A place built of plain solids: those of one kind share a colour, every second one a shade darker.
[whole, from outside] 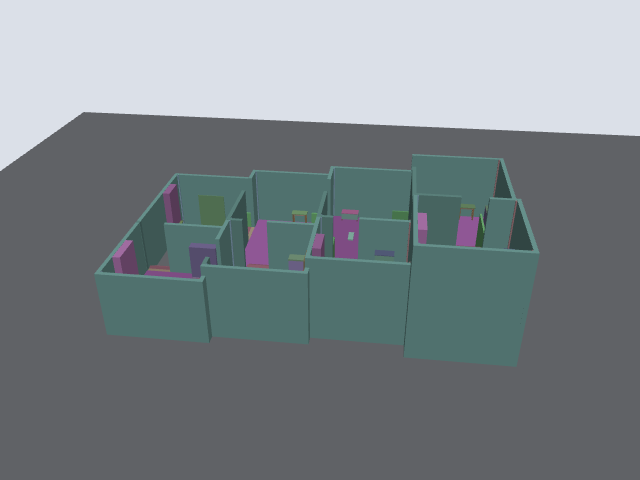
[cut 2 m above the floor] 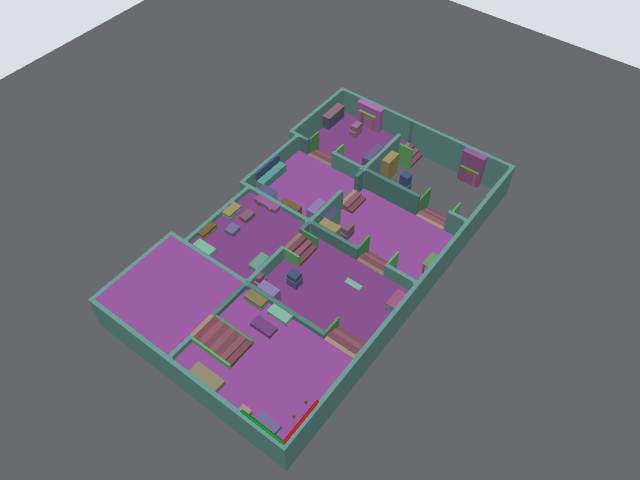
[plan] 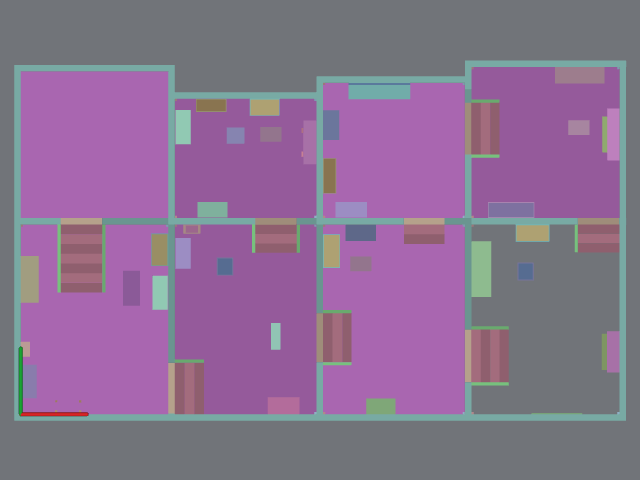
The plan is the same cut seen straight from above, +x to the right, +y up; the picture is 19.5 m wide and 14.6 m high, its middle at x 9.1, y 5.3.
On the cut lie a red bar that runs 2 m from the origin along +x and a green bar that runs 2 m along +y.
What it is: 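An antiques and second-hand furniture shop that rambles through four to six joined old terraced houses; each house a front and a back room of 4 to 6 m, on its own floor level; doorways knocked through the party walls, each with a short flight between solid cheeks built out into the lower room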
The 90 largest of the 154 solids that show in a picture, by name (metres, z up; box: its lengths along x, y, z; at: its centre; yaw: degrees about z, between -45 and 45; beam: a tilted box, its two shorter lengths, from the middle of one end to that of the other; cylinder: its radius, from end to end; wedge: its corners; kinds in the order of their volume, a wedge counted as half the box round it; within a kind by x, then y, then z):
{
 "raised_1": {"box": [4.49, 5.77, 1.78], "at": [2.24, 2.88, 0.84]},
 "raised_2": {"box": [4.49, 4.46, 2.98], "at": [2.24, 8.2, 1.44]},
 "raised_3": {"box": [4.31, 5.77, 1.31], "at": [6.84, 2.88, 0.61]},
 "raised_4": {"box": [4.31, 3.63, 1.8], "at": [6.84, 7.78, 0.85]},
 "raised_5": {"box": [4.32, 5.77, 0.76], "at": [11.35, 2.88, 0.33]},
 "raised_6": {"box": [4.32, 4.11, 1.06], "at": [11.35, 8.02, 0.48]},
 "raised_7": {"box": [4.5, 4.59, 0.56], "at": [15.96, 8.27, 0.23]},
 "wall_1": {"box": [0.2, 6.17, 5.33], "at": [-0.1, 2.88, 2.62]},
 "wall_2": {"box": [0.2, 4.86, 5.81], "at": [-0.1, 8.2, 2.85]},
 "wall_3": {"box": [1.41, 0.2, 5.81], "at": [0.51, 5.87, 2.85]},
 "wall_4": {"box": [4.88, 0.2, 5.33], "at": [2.24, -0.1, 2.62]},
 "wall_5": {"box": [4.88, 0.2, 5.81], "at": [2.24, 10.53, 2.85]},
 "wall_6": {"box": [2.21, 0.2, 5.81], "at": [3.58, 5.87, 2.85]},
 "wall_7": {"box": [0.2, 0.22, 5.33], "at": [4.58, -0.09, 2.62]},
 "wall_8": {"box": [0.2, 4.41, 5.33], "at": [4.58, 3.77, 2.62]},
 "wall_9": {"box": [0.2, 4.03, 5.81], "at": [4.58, 7.78, 2.85]},
 "wall_10": {"box": [0.2, 1.23, 5.81], "at": [4.58, 10.01, 2.85]},
 "wall_11": {"box": [2.65, 0.2, 4.37], "at": [5.81, 5.87, 2.13]},
 "wall_12": {"box": [4.71, 0.2, 4.37], "at": [6.84, -0.1, 2.13]},
 "wall_13": {"box": [4.71, 0.2, 4.37], "at": [6.84, 9.7, 2.13]},
 "wall_14": {"box": [0.8, 0.2, 4.37], "at": [8.79, 5.87, 2.13]},
 "wall_15": {"box": [0.2, 1.79, 4.37], "at": [9.09, 0.69, 2.13]},
 "wall_16": {"box": [0.2, 2.89, 4.37], "at": [9.09, 4.52, 2.13]},
 "wall_17": {"box": [0.2, 4.03, 4.37], "at": [9.09, 7.78, 2.13]},
 "wall_18": {"box": [0.2, 0.89, 3.89], "at": [9.09, 9.84, 1.9]},
 "wall_19": {"box": [2.66, 0.2, 3.89], "at": [10.32, 5.87, 1.9]},
 "wall_20": {"box": [4.72, 0.2, 3.89], "at": [11.35, -0.1, 1.9]},
 "wall_21": {"box": [4.72, 0.2, 3.89], "at": [11.35, 10.18, 1.9]},
 "wall_22": {"box": [0.82, 0.2, 3.89], "at": [13.3, 5.87, 1.9]},
 "wall_23": {"box": [0.2, 1.18, 3.89], "at": [13.61, 0.39, 1.9]},
 "wall_24": {"box": [0.2, 3.39, 3.89], "at": [13.61, 4.27, 1.9]},
 "wall_25": {"box": [0.2, 2.13, 3.89], "at": [13.61, 6.83, 1.9]},
 "wall_26": {"box": [0.2, 0.81, 3.89], "at": [13.61, 9.88, 1.9]},
 "wall_27": {"box": [0.2, 0.88, 3.41], "at": [13.61, 10.32, 1.66]},
 "wall_28": {"box": [3.44, 0.2, 3.41], "at": [15.23, 5.87, 1.66]},
 "wall_29": {"box": [4.9, 0.2, 3.41], "at": [15.96, -0.1, 1.66]},
 "wall_30": {"box": [4.9, 0.2, 3.41], "at": [15.96, 10.66, 1.66]},
 "wall_31": {"box": [0.2, 6.17, 3.41], "at": [18.31, 2.88, 1.66]},
 "wall_32": {"box": [0.2, 4.99, 3.41], "at": [18.31, 8.27, 1.66]},
 "chimney_breast_1": {"box": [0.39, 1.54, 2.88], "at": [4.29, 8.5, 4.32]},
 "chimney_breast_2": {"box": [0.4, 1.33, 2.61], "at": [8.79, 8.27, 3.01]},
 "chimney_breast_3": {"box": [0.38, 1.26, 3.41], "at": [18.02, 1.9, 1.65]},
 "chimney_breast_4": {"box": [0.37, 1.58, 2.9], "at": [18.03, 8.51, 1.91]},
 "flight_1": {"box": [1.26, 0.3, 0.56], "at": [1.84, 4.44, 1.96]},
 "flight_2": {"box": [1.26, 0.3, 0.73], "at": [1.84, 4.73, 2.05]},
 "flight_3": {"box": [1.26, 0.3, 0.91], "at": [1.84, 5.03, 2.14]},
 "flight_4": {"box": [1.26, 0.3, 1.08], "at": [1.84, 5.33, 2.22]},
 "flight_5": {"box": [1.26, 0.3, 1.25], "at": [1.84, 5.62, 2.31]},
 "flight_6": {"box": [0.3, 1.56, 0.52], "at": [4.83, 0.78, 1.47]},
 "flight_7": {"box": [0.3, 1.56, 0.36], "at": [5.13, 0.78, 1.39]},
 "flight_8": {"box": [1.26, 0.29, 0.54], "at": [7.76, 5.63, 1.48]},
 "flight_9": {"box": [0.3, 1.49, 0.6], "at": [9.33, 2.33, 0.96]},
 "flight_10": {"box": [0.29, 1.49, 0.42], "at": [9.63, 2.33, 0.87]},
 "flight_11": {"box": [0.29, 1.6, 0.76], "at": [13.85, 1.78, 0.33]},
 "flight_12": {"box": [0.29, 1.58, 0.55], "at": [13.85, 8.69, 0.74]},
 "flight_13": {"box": [0.28, 1.6, 0.58], "at": [14.13, 1.78, 0.24]},
 "flight_14": {"box": [0.28, 1.58, 0.38], "at": [14.13, 8.69, 0.65]},
 "flight_15": {"box": [0.28, 1.6, 0.41], "at": [14.42, 1.78, 0.15]},
 "flight_16": {"box": [1.27, 0.29, 0.56], "at": [17.58, 5.63, 0.23]},
 "doorway_1": {"box": [1.26, 0.2, 2.98], "at": [1.84, 5.87, 1.44]},
 "doorway_2": {"box": [0.2, 1.56, 1.78], "at": [4.59, 0.78, 0.84]},
 "doorway_3": {"box": [1.26, 0.2, 1.8], "at": [7.76, 5.87, 0.85]},
 "doorway_4": {"box": [0.2, 1.49, 1.31], "at": [9.09, 2.33, 0.61]},
 "doorway_5": {"box": [1.23, 0.2, 1.06], "at": [12.27, 5.87, 0.48]},
 "doorway_6": {"box": [0.2, 1.6, 0.76], "at": [13.61, 1.78, 0.33]},
 "doorway_7": {"box": [0.2, 1.58, 1.06], "at": [13.61, 8.69, 0.48]},
 "tallboy_body_1": {"box": [0.48, 0.95, 1.48], "at": [4.23, 5.0, 2.56]},
 "tallboy_body_2": {"box": [0.87, 0.48, 1.42], "at": [7.42, 9.33, 2.55]},
 "tallboy_body_3": {"box": [0.48, 0.98, 1.52], "at": [9.45, 4.96, 1.56]},
 "tallboy_body_4": {"box": [0.99, 0.48, 1.47], "at": [15.57, 5.51, 0.82]},
 "chest_drawers_body_1": {"box": [0.47, 1.04, 0.83], "at": [4.24, 3.69, 2.23]},
 "chest_drawers_body_2": {"box": [0.47, 1.05, 0.78], "at": [4.94, 8.73, 2.22]},
 "chest_drawers_body_3": {"box": [0.92, 0.47, 0.82], "at": [5.83, 6.22, 2.24]},
 "chest_drawers_body_4": {"box": [0.9, 0.47, 0.8], "at": [10.34, 5.52, 1.19]},
 "bureau_body_1": {"box": [0.47, 1.02, 0.88], "at": [0.25, 1.0, 2.25]},
 "bureau_body_2": {"box": [0.47, 0.94, 0.92], "at": [4.94, 4.89, 1.8]},
 "bureau_body_3": {"box": [0.96, 0.47, 0.98], "at": [10.05, 6.22, 1.58]},
 "upstand_1": {"box": [0.1, 2.07, 2.15], "at": [1.16, 4.73, 2.76]},
 "upstand_2": {"box": [0.1, 2.07, 2.15], "at": [2.52, 4.73, 2.76]},
 "upstand_3": {"box": [1.13, 0.1, 1.66], "at": [14.27, 0.93, 0.78]},
 "upstand_4": {"box": [1.13, 0.1, 1.66], "at": [14.27, 2.63, 0.78]},
 "glazed_cabinet_body_1": {"box": [0.89, 0.36, 1.73], "at": [5.79, 9.39, 2.71]},
 "glazed_cabinet_body_2": {"box": [0.36, 1.04, 1.77], "at": [9.39, 7.25, 1.99]},
 "dresser_body_1": {"box": [1.38, 0.44, 1.8], "at": [14.91, 6.21, 1.5]},
 "counter_1": {"box": [0.6, 1.7, 1.0], "at": [14.01, 4.42, 0.45]},
 "sideboard_body_1": {"box": [1.48, 0.47, 0.77], "at": [17.0, 10.31, 0.98]},
 "pew_seat_1": {"box": [1.88, 0.5, 0.5], "at": [10.9, 9.83, 1.21]},
 "settle_seat_1": {"box": [0.55, 1.42, 0.5], "at": [0.28, 4.1, 1.93]},
 "ottoman_body_1": {"box": [0.52, 1.07, 0.35], "at": [3.37, 3.83, 1.99]},
 "trunk_body_1": {"box": [0.94, 0.49, 0.36], "at": [7.99, 0.26, 1.52]}
}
